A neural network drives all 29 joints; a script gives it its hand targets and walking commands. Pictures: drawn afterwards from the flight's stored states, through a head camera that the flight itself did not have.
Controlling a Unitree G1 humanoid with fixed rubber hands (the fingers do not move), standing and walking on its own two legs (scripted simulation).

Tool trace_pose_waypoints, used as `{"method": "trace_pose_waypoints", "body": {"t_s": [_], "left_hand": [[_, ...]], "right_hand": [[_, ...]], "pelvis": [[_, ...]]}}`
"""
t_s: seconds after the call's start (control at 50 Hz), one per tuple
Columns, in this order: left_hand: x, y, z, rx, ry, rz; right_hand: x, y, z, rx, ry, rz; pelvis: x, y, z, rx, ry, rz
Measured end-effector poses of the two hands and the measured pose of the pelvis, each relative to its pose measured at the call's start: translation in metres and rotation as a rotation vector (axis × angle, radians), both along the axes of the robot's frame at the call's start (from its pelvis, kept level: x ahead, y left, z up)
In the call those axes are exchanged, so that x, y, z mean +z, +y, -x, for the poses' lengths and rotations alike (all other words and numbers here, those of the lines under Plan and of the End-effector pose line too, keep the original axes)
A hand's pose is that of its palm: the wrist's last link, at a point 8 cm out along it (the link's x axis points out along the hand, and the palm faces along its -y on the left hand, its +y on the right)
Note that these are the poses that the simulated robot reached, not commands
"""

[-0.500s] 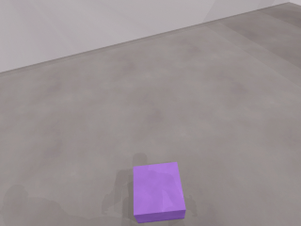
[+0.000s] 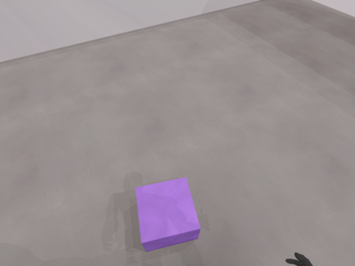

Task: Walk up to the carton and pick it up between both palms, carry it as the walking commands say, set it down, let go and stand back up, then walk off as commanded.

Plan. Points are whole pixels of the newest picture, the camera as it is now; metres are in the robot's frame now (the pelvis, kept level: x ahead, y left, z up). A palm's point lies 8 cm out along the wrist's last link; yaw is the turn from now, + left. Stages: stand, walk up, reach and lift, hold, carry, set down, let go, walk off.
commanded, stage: walk off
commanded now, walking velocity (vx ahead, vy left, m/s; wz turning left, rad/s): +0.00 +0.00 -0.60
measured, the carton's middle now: (166, 213) +0.48 +0.11 -0.67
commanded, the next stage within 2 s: stand in 0.10 s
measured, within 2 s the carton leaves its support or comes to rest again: neither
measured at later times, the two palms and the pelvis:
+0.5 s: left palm out of the picture +0.08 +0.27 -0.13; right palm out of the picture +0.00 -0.24 -0.13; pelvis -0.04 +0.03 +0.00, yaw -16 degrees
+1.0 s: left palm out of the picture +0.08 +0.27 -0.14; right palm out of the picture -0.03 -0.21 -0.12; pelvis -0.03 +0.05 +0.00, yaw -16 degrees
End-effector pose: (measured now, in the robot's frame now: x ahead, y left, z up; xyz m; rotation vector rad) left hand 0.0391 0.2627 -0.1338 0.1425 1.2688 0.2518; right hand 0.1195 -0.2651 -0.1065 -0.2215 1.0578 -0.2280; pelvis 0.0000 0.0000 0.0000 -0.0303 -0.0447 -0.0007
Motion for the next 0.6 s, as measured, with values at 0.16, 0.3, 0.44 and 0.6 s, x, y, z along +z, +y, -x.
{"method": "trace_pose_waypoints", "body": {"t_s": [0.16,0.3,0.44,0.6], "left_hand": [[0.0,0.023,-0.017,-0.104,-0.015,0.017],[0.001,0.027,-0.031,-0.199,-0.006,0.015],[0.007,0.018,-0.044,-0.28,-0.011,-0.015],[0.011,-0.004,-0.035,-0.304,-0.018,-0.045]], "right_hand": [[0.009,0.02,0.039,-0.118,-0.016,0.014],[0.005,0.034,0.07,-0.21,-0.038,-0.031],[-0.013,0.03,0.108,-0.295,-0.006,-0.077],[-0.033,0.015,0.148,-0.33,0.084,-0.142]], "pelvis": [[0.003,0.03,0.013,-0.113,-0.022,0.009],[0.002,0.038,0.024,-0.208,-0.022,0.005],[-0.002,0.033,0.032,-0.265,-0.018,-0.031],[-0.005,0.016,0.045,-0.283,-0.021,-0.058]]}}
